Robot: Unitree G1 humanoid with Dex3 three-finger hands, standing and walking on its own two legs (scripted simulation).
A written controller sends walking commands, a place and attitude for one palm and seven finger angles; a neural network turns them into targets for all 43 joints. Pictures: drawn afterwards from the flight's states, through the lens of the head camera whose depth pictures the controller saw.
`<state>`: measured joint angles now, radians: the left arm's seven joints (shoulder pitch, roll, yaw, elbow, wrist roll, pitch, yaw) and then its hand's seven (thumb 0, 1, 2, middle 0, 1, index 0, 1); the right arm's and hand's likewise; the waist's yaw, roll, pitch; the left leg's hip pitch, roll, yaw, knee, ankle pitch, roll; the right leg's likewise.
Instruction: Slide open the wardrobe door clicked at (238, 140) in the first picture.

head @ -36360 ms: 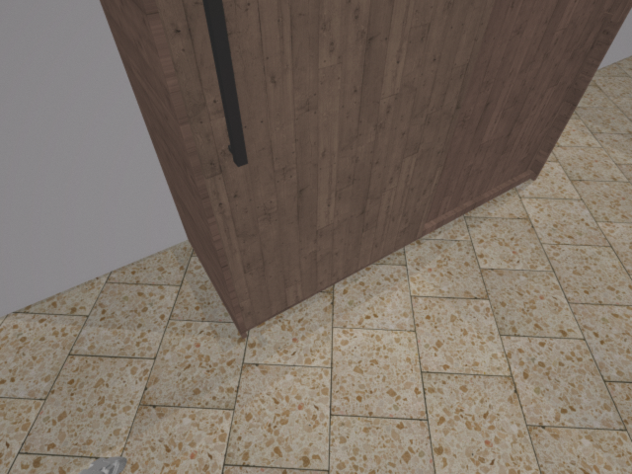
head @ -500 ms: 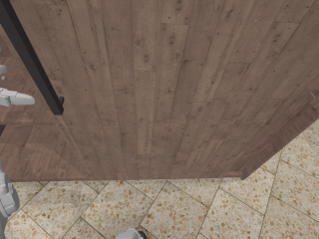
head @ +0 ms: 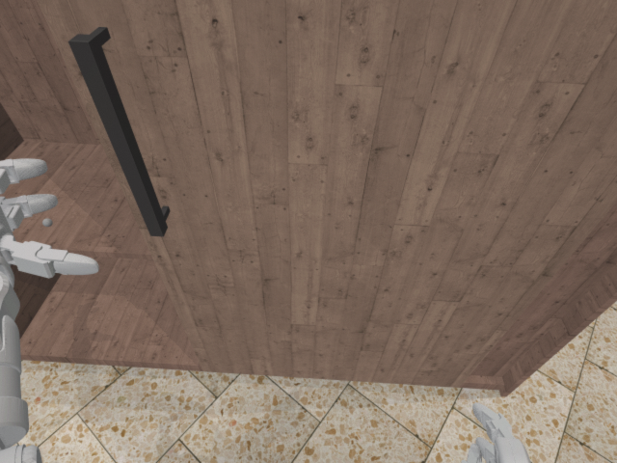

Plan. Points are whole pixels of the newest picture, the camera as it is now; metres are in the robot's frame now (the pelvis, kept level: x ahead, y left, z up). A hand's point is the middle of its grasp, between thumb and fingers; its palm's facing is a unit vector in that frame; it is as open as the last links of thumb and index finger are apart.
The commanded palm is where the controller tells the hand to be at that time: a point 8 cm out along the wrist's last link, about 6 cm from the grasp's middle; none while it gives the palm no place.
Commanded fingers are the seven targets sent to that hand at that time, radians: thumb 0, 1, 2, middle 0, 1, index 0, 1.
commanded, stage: slip the hand off the handle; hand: left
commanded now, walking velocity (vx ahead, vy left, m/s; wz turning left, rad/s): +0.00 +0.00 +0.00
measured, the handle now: (134, 148) +0.47 +0.31 +0.16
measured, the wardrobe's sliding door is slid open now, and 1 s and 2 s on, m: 0.64 0.64 0.64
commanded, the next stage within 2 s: draw the hand back to the body in 0.26 s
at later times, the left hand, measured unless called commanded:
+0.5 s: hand (55, 238) +0.30 +0.33 +0.15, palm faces +0.27 -0.96 -0.09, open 14.7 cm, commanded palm +0.25 +0.37 +0.16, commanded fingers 0.00 -0.55 0.20 -0.25 -1.15 -0.25 -1.15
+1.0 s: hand (34, 282) +0.24 +0.31 +0.16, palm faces +0.35 -0.90 -0.24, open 14.1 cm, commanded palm +0.19 +0.34 +0.17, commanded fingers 0.00 -0.12 0.41 -0.23 -0.89 -0.23 -0.89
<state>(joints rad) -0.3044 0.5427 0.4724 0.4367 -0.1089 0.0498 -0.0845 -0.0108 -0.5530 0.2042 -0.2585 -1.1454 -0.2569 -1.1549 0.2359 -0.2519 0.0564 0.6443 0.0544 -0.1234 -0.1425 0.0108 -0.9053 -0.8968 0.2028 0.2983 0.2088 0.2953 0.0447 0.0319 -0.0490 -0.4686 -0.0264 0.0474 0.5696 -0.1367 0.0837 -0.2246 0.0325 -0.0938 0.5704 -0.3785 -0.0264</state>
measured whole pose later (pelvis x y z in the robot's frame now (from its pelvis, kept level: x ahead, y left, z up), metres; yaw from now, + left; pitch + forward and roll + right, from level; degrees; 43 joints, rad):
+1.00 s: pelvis -0.01 +0.01 +0.01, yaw -1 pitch -3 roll -2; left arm 0.11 0.44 0.43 -0.04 -0.20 0.03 -0.13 -0.01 -0.42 0.27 -0.26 -1.07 -0.25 -1.07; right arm 0.18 -0.24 0.09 0.61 0.04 -0.25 -0.10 0.01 -0.90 -0.90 0.20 0.30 0.21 0.30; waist 0.08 0.05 -0.02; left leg -0.35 -0.04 0.04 0.49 -0.14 0.07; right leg -0.11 0.03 -0.07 0.48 -0.32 -0.01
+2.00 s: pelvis +0.02 -0.02 +0.02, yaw -4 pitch -6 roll +0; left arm 0.45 0.36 0.31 -0.39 -0.09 -0.08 0.09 0.02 0.88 0.90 -0.21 -0.30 -0.21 -0.31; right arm 0.18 -0.22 0.04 0.66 0.00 -0.13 -0.08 0.01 -0.90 -0.90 0.20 0.30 0.21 0.30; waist 0.08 0.05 0.02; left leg -0.18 -0.04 0.03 0.38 -0.10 0.05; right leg 0.05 0.06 -0.01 0.36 -0.30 -0.05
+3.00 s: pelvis -0.09 +0.06 -0.01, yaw -1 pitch -4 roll -6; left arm 0.45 0.42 0.39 -0.54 -0.05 -0.20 0.15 0.02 0.88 0.90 -0.22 -0.30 -0.22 -0.31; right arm 0.20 -0.22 0.02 0.63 0.00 -0.06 -0.10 0.01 -0.90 -0.90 0.20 0.30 0.21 0.30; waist 0.04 0.02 0.02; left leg -0.48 -0.05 0.01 0.56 -0.14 0.08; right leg -0.29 0.07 -0.02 0.67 -0.39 0.00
